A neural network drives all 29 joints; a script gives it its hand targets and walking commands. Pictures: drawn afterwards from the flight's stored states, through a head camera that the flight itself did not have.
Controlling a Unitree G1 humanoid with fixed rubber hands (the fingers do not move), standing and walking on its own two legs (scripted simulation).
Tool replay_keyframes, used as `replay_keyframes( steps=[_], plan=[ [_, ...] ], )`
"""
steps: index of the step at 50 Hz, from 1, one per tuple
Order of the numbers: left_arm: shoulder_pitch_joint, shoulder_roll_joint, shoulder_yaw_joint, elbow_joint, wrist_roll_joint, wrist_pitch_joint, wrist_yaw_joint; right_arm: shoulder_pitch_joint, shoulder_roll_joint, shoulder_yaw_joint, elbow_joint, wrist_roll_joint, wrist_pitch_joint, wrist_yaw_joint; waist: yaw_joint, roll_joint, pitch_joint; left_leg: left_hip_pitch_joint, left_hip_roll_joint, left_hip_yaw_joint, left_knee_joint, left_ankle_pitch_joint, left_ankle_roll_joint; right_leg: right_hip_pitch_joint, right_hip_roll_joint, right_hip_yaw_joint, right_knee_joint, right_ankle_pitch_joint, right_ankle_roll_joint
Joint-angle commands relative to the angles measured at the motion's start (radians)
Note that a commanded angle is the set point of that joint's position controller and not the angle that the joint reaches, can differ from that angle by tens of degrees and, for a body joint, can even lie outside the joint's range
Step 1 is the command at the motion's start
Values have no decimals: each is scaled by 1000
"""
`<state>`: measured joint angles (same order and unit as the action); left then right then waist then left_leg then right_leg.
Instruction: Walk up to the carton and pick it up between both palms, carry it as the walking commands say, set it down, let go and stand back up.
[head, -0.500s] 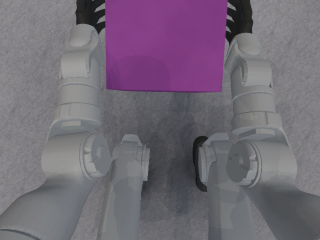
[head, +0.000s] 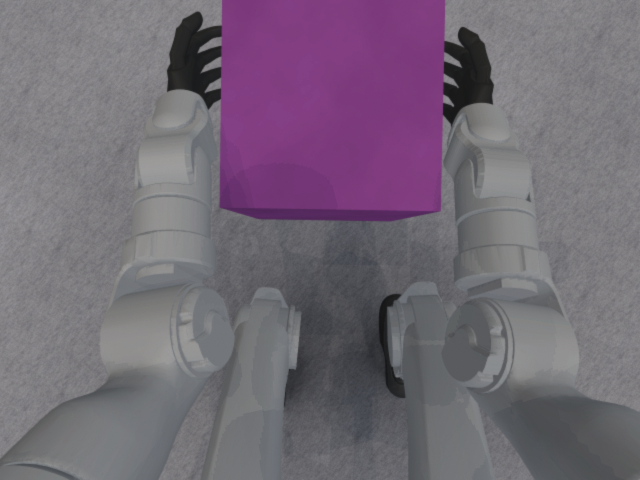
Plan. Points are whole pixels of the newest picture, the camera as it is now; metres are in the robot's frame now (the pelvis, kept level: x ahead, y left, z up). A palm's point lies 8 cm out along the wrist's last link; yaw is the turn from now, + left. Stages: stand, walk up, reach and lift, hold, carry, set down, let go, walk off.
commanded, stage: reach and lift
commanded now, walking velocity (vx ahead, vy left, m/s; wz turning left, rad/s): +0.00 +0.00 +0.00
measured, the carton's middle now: (328, 137) +0.50 +0.01 -0.15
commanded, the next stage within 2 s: none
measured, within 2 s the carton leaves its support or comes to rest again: neither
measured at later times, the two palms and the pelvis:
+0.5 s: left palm (164, 78) +0.50 +0.15 +0.01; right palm (509, 94) +0.49 -0.15 +0.00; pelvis +0.02 +0.00 +0.06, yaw +0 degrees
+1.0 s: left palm (117, 58) +0.48 +0.15 +0.09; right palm (565, 78) +0.46 -0.15 +0.07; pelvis +0.04 +0.00 +0.12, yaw -1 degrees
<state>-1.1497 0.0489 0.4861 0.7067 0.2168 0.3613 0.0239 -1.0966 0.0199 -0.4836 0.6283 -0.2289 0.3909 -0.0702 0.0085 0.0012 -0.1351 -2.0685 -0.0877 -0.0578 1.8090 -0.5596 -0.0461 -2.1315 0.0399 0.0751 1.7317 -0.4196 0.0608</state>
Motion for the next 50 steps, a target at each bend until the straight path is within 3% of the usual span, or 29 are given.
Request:
replay_keyframes(
  steps=[1, 21, 50],
  plan=[
    [-549, -1058, -503, 81, -156, 19, -290, -684, 965, 524, 20, 151, -21, 245, 6, 1, -1073, 440, -85, 143, -250, 225, 10, 779, 116, -175, -109, 190, -37],
    [-413, -1086, -487, 75, -126, 19, -298, -530, 1023, 533, 22, 124, -13, 259, 13, -17, -1016, 556, -89, 134, -382, 223, 15, 918, 120, -152, -262, 196, -34],
    [-166, -1136, -539, 22, -104, 1, -309, -270, 1087, 609, -26, 107, -33, 266, 15, -14, -893, 815, -78, 88, -620, 281, 20, 1157, 114, -107, -506, 243, -32]
  ],
)
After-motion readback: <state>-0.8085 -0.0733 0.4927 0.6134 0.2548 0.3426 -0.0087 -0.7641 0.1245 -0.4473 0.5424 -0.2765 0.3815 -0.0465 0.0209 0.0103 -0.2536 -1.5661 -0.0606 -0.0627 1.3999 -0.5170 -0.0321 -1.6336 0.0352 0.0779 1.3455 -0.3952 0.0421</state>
